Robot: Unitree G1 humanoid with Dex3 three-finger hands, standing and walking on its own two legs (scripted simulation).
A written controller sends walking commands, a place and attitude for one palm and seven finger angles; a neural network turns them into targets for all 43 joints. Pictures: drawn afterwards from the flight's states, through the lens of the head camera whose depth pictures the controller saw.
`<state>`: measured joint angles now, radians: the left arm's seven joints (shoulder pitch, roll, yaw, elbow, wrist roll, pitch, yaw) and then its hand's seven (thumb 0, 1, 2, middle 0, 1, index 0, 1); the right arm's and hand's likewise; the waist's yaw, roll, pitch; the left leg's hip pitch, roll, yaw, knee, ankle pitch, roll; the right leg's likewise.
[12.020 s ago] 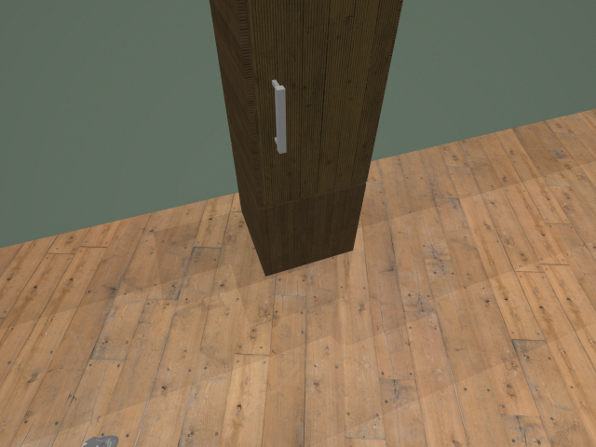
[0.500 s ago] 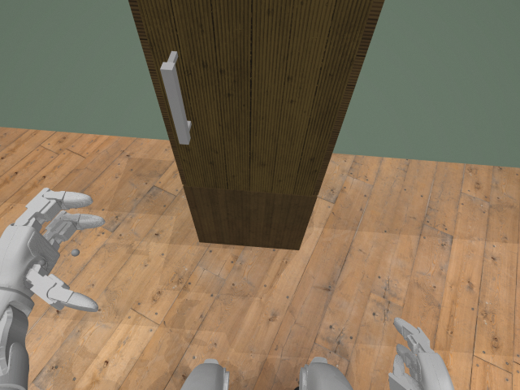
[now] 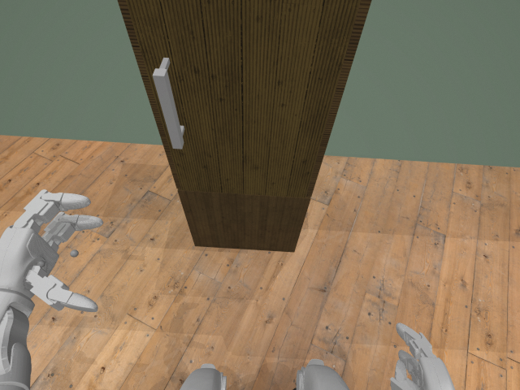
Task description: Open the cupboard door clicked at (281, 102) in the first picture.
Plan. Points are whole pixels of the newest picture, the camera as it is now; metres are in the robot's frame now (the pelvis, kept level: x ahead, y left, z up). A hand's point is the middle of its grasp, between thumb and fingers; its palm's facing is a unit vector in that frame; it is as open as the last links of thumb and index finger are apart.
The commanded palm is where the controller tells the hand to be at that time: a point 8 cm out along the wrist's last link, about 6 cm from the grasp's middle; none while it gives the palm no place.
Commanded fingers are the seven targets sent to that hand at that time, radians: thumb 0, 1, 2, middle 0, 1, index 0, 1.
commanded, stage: raise the hand with hooked fingers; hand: left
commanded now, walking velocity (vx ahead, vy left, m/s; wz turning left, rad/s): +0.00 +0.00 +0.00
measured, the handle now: (172, 106) +0.60 +0.20 +0.05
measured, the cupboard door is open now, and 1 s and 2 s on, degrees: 0 0 0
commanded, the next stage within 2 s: move the hooked fingers beside the handle in 0.02 s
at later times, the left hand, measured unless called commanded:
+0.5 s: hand (90, 220) +0.34 +0.27 +0.06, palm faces -0.03 -1.00 -0.02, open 13.9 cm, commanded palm +0.32 +0.32 +0.05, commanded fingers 0.00 -0.50 0.30 -0.30 -1.20 -0.30 -1.20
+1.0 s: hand (112, 177) +0.42 +0.26 +0.05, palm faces -0.03 -1.00 -0.01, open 14.0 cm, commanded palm +0.41 +0.31 +0.05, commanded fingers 0.00 -0.50 0.30 -0.30 -1.20 -0.30 -1.20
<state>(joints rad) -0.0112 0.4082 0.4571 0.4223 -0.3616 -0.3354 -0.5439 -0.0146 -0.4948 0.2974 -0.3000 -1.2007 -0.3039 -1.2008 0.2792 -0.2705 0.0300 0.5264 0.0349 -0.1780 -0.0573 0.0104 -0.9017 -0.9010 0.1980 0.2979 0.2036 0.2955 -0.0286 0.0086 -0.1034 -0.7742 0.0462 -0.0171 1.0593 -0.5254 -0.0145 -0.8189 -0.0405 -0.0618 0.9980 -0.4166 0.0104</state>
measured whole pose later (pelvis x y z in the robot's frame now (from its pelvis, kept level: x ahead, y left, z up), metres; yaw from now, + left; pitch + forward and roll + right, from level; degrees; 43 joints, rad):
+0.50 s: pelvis -0.01 +0.00 +0.00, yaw +0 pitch +15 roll -2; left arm -0.27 0.45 0.46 0.63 -0.31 -0.32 -0.54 -0.01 -0.50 0.30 -0.30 -1.20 -0.30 -1.20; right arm 0.28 -0.28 0.04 0.55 0.03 -0.16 -0.07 0.01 -0.90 -0.90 0.20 0.30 0.20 0.30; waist -0.05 0.00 -0.10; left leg -0.83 0.04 -0.01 1.08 -0.52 -0.01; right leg -0.87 -0.04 -0.06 1.02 -0.41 0.01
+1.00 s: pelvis -0.01 +0.00 -0.01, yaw -1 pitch +19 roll -2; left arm -0.60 0.55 0.50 0.96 -0.21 -0.37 -0.52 -0.01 -0.50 0.30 -0.30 -1.20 -0.30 -1.20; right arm 0.33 -0.28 0.03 0.59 0.02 -0.05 -0.05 0.01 -0.90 -0.90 0.20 0.30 0.20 0.30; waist -0.10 0.00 -0.10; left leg -0.93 0.06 0.00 1.12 -0.53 -0.01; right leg -0.98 -0.03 -0.04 1.04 -0.40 0.01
